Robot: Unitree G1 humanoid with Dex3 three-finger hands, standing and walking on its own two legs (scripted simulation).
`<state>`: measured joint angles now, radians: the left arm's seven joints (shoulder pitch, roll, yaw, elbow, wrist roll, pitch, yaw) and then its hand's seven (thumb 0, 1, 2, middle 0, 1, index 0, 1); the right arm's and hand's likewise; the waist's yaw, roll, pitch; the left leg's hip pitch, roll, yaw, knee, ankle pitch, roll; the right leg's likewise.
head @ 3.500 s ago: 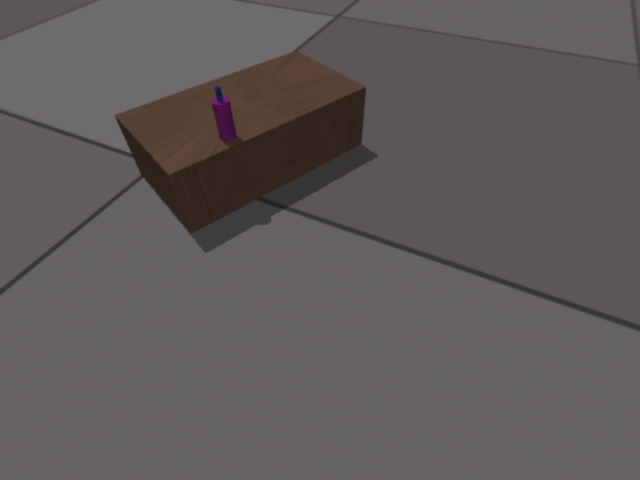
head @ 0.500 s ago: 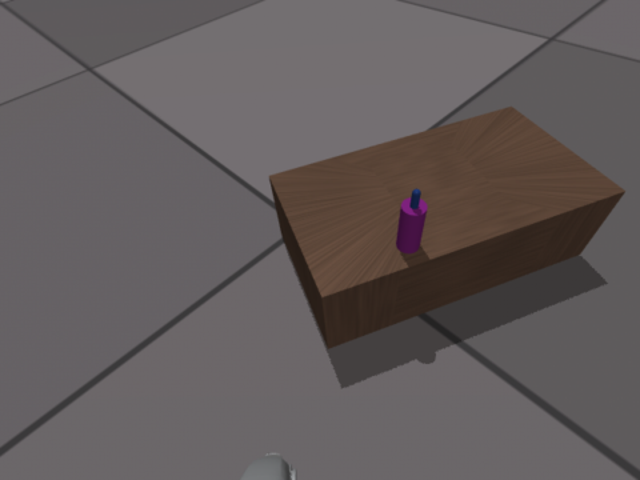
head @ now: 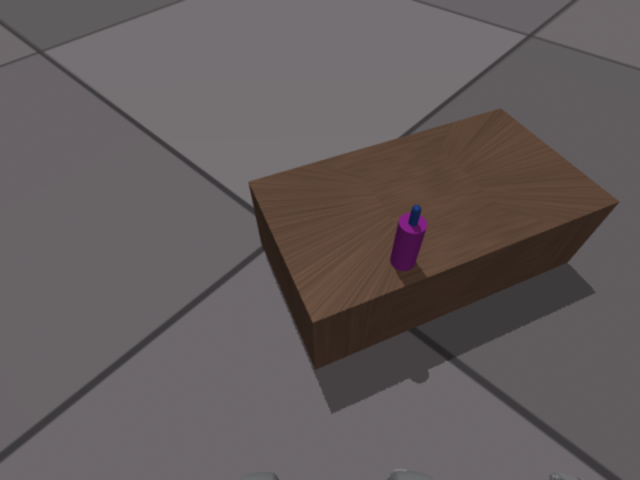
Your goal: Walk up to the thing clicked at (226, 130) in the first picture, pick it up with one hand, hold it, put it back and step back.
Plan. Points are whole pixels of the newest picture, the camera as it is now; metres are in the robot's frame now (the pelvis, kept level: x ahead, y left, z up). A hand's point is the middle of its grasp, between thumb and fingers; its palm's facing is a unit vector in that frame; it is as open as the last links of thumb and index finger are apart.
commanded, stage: walk up
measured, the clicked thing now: (409, 236) +0.71 -0.20 -0.31
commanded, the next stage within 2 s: stand in 1.14 s
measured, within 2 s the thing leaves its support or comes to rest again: neither
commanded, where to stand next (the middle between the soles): +0.06 +0.01 m, yaw +0 degrees
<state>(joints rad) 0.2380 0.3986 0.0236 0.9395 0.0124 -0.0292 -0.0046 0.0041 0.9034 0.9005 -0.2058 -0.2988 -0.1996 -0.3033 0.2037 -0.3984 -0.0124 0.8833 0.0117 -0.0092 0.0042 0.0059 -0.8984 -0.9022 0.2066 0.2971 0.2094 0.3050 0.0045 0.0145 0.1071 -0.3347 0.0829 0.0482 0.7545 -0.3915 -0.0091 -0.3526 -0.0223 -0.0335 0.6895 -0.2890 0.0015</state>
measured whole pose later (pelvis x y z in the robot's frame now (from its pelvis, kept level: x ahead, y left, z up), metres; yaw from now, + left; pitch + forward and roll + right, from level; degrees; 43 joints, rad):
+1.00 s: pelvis +0.02 +0.00 +0.03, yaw -1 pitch -2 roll +0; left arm 0.09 0.34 0.01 1.19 0.01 0.00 -0.02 0.00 0.90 0.90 -0.21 -0.30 -0.20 -0.30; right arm 0.09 -0.35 0.00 1.18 0.00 -0.01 0.01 0.01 -0.90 -0.90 0.20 0.30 0.21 0.30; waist 0.01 0.01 0.04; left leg -0.11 0.04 0.05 0.33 -0.18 -0.02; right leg -0.15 -0.04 -0.02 0.33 -0.13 0.02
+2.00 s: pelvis +0.03 -0.01 +0.03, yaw +0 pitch -2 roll +0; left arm 0.11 0.35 -0.01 1.13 0.01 -0.01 -0.01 0.00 0.90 0.90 -0.21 -0.30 -0.20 -0.30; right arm 0.10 -0.35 0.00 1.14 -0.01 0.00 0.01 0.01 -0.90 -0.90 0.20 0.30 0.21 0.30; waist 0.00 0.01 0.04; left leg -0.09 0.05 0.03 0.31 -0.18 -0.04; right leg -0.13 -0.03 -0.04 0.32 -0.15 0.01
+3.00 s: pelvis +0.04 +0.00 +0.03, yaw +0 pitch -2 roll +0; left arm 0.11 0.35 -0.01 1.12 0.01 0.00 -0.01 0.00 0.90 0.90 -0.21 -0.30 -0.20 -0.30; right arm 0.11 -0.35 0.00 1.13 -0.01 0.00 0.01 0.01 -0.90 -0.90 0.20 0.30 0.21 0.30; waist 0.01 0.00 0.04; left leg -0.07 0.04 0.04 0.30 -0.19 -0.03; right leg -0.12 -0.03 -0.03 0.32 -0.16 0.01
